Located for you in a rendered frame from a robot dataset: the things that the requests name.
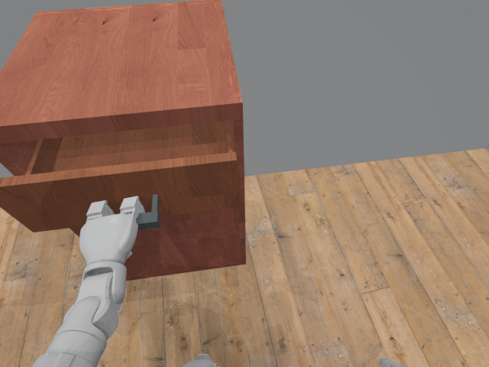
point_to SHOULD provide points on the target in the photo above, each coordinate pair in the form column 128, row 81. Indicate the handle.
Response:
column 149, row 220

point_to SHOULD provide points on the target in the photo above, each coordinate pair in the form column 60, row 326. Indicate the robot left hand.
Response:
column 107, row 236

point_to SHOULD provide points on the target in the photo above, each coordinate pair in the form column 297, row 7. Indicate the cabinet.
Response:
column 89, row 71

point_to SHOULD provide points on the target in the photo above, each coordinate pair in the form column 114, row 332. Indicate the robot left forearm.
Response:
column 90, row 322

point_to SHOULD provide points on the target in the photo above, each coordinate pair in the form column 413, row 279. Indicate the drawer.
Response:
column 192, row 168

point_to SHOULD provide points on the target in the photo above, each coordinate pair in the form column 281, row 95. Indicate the left robot shin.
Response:
column 203, row 356

